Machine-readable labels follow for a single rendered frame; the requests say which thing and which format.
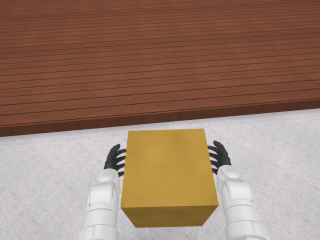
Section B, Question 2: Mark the robot right forearm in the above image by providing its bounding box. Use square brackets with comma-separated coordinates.
[216, 165, 271, 240]

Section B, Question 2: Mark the carton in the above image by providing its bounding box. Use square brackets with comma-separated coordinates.
[120, 128, 219, 228]

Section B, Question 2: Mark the robot right hand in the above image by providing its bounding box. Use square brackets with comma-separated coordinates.
[207, 140, 231, 175]

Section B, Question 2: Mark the robot left forearm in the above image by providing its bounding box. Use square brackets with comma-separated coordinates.
[77, 168, 121, 240]

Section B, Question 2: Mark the robot left hand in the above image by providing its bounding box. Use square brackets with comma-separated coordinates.
[103, 144, 127, 177]

